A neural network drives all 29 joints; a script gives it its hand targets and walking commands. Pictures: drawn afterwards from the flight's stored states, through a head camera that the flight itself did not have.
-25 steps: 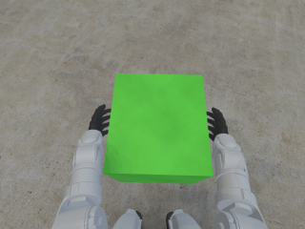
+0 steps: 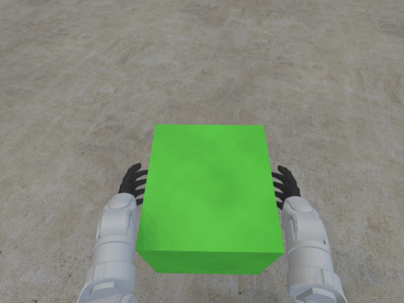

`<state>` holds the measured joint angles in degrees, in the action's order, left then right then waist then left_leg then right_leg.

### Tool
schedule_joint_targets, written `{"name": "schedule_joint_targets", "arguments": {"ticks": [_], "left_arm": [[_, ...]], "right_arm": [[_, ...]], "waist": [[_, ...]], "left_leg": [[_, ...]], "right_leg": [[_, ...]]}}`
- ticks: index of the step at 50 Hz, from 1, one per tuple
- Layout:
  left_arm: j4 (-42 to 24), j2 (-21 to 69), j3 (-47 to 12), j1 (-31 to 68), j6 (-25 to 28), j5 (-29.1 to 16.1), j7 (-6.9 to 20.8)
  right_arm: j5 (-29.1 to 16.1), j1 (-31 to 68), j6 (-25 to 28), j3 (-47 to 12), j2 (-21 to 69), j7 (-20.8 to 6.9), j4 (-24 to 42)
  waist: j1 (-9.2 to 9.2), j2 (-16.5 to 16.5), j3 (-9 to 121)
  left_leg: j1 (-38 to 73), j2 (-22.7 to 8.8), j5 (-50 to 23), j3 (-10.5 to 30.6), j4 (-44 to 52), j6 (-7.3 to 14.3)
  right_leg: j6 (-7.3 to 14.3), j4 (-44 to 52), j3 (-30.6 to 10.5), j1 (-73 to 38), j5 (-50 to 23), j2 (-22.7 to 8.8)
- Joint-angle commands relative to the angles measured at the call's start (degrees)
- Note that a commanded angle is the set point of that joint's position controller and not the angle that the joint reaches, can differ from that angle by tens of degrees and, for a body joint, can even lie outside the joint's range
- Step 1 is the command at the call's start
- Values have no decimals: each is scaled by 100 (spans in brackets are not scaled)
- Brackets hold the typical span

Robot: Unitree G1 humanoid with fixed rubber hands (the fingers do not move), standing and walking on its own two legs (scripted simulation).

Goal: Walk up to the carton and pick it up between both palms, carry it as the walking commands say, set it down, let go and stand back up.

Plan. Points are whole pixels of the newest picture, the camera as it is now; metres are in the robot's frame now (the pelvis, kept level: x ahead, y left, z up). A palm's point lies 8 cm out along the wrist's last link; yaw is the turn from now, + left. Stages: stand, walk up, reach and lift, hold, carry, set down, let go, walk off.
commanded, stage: reach and lift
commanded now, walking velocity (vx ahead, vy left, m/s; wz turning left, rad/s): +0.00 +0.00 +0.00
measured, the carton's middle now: (208, 201) +0.35 -0.01 -0.06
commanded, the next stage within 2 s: hold in 1.34 s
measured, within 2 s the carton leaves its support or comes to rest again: neither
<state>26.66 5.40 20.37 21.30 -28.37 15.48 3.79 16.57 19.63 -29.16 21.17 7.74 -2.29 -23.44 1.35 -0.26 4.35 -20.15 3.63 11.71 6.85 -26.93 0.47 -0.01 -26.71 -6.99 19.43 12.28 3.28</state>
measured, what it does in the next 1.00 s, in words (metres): stands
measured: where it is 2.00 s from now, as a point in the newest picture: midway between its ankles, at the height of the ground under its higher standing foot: outside the picture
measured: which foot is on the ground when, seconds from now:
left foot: down 0.00-1.00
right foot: down 0.00-1.00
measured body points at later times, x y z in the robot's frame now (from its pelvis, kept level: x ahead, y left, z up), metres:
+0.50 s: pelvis +0.01 +0.00 +0.01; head -0.04 +0.00 +0.46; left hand +0.32 +0.16 +0.05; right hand +0.31 -0.18 +0.06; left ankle +0.02 +0.11 -0.74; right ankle +0.01 -0.12 -0.74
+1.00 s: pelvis +0.01 -0.01 +0.01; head -0.03 -0.01 +0.46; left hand +0.31 +0.17 +0.05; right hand +0.31 -0.17 +0.05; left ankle +0.02 +0.11 -0.74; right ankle +0.01 -0.12 -0.74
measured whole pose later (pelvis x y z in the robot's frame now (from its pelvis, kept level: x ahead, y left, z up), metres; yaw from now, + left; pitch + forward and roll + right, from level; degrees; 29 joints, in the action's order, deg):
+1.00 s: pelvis +0.01 -0.01 +0.01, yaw +0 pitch -7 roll +0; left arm 11.7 6.4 16.0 13.7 -41.8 15.2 4.3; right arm 15.5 13.9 -42.0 15.4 7.6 -3.2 -11.4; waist -0.3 -0.3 -0.3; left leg -1.2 2.7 10.3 7.2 -18.3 0.3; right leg 0.9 -18.2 -6.2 0.5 10.9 2.9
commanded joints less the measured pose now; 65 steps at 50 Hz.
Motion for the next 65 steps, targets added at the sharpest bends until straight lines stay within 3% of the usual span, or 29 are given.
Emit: {"name": "schedule_joint_targets", "arguments": {"ticks": [1, 16, 25, 34, 55, 65], "left_arm": [[71, 5235, -3135, 2686, -79, -1067, 1281], [-890, 5083, -3667, 2403, -822, -1379, 1251], [-1028, 4943, -3479, 2291, -1189, -1289, 1203], [-1321, 4925, -3535, 2204, -1243, -1297, 1133], [-1737, 4751, -3766, 1770, -1283, -1330, 1078], [-1947, 4690, -3884, 1576, -1303, -1343, 1028]], "right_arm": [[-1101, 2781, -70, -3282, 5172, -1363, -142], [-1427, 2482, -826, -3791, 5070, -1269, 904], [-1423, 2461, -1197, -3667, 4904, -1275, 962], [-1472, 2428, -1192, -3757, 4821, -1294, 1099], [-1481, 1963, -1181, -3922, 4612, -1176, 1459], [-1503, 1793, -1186, -4031, 4499, -1154, 1663]], "waist": [[-4, 95, 1619], [19, 30, 972], [-33, 18, 458], [-162, 36, 533], [-147, 26, 600], [-144, 45, 532]], "left_leg": [[1152, 64, -981, -198, 419, -64], [1899, 49, -1012, -154, 939, -33], [1984, 55, -738, -207, 1128, -34], [2115, 53, -886, -199, 1080, -62], [2164, 79, -1330, -147, 1059, -81], [2158, 87, -1236, -155, 1072, -76]], "right_leg": [[18, 432, 255, -873, -974, 103], [-10, 909, 265, -1695, -1099, 76], [-8, 1098, 257, -1822, -864, 63], [-2, 1068, 219, -1828, -942, 76], [-37, 1084, 205, -2022, -1458, 82], [-9, 1094, 215, -1961, -1314, 96]]}}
